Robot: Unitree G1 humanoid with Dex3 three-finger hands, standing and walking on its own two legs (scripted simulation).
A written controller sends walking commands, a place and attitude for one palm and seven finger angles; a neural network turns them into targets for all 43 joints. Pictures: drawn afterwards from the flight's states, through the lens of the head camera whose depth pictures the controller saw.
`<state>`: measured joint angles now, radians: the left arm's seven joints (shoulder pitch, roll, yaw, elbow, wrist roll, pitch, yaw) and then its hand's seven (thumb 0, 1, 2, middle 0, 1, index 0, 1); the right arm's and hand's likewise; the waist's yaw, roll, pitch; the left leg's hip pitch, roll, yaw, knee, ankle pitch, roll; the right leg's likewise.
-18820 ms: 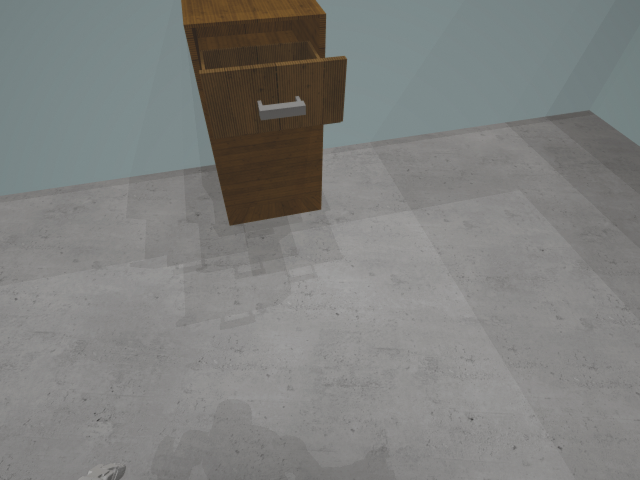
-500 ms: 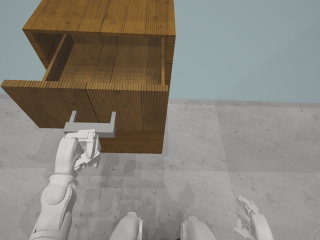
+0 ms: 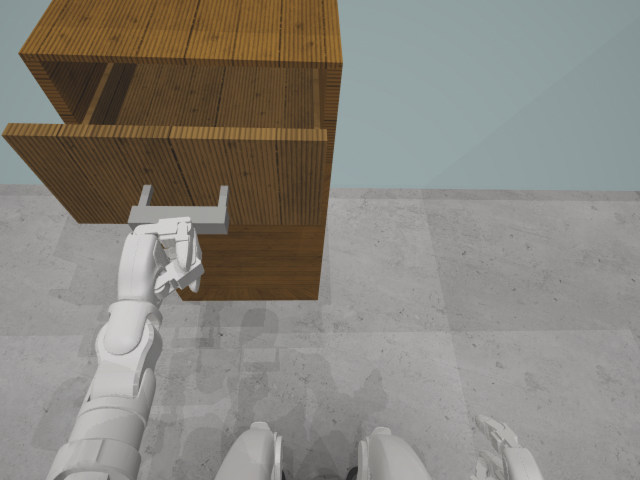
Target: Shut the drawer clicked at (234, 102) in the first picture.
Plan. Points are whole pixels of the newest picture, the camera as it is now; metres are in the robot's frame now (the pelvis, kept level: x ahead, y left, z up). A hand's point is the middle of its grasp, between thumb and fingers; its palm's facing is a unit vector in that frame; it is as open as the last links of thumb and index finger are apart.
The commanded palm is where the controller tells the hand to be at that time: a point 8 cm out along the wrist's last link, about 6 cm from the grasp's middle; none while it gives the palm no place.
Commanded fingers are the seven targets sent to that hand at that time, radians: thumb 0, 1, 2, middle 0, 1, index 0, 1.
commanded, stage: push the drawer shut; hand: left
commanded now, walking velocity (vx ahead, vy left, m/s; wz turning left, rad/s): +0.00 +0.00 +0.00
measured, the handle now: (183, 206) +0.45 +0.19 +0.04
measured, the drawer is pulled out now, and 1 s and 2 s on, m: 0.14 0.01 0.00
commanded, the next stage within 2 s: pull the fist back off the drawer in 1.62 s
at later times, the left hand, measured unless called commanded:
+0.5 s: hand (203, 227) +0.42 +0.16 +0.03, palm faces +0.04 -1.00 -0.05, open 3.2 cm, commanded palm +0.41 +0.21 +0.04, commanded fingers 0.00 0.90 0.90 -1.40 -1.60 -1.40 -1.60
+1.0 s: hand (210, 183) +0.49 +0.16 +0.04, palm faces +0.04 -1.00 -0.04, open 3.2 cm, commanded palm +0.48 +0.21 +0.04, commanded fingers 0.00 0.90 0.90 -1.40 -1.60 -1.40 -1.60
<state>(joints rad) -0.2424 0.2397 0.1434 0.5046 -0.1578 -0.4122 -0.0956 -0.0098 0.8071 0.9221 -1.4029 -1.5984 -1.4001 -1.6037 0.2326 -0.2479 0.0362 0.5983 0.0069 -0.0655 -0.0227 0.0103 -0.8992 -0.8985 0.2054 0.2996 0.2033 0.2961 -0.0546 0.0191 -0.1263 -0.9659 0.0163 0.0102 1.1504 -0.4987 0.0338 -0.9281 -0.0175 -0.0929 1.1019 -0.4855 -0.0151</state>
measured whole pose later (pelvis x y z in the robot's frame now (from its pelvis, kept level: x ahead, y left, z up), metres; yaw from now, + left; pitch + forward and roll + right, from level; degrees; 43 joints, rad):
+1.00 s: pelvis -0.01 -0.01 -0.01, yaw -1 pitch +23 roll -3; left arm -0.81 0.43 0.35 1.11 -0.08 -0.49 -0.14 0.03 0.81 0.93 -1.40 -1.60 -1.40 -1.60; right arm 0.32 -0.27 0.04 0.65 -0.02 0.01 0.00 0.01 -0.90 -0.90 0.20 0.30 0.20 0.30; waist -0.16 0.03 -0.12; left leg -1.12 0.04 0.00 1.20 -0.49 0.03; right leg -1.08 0.00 -0.10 1.14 -0.47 -0.03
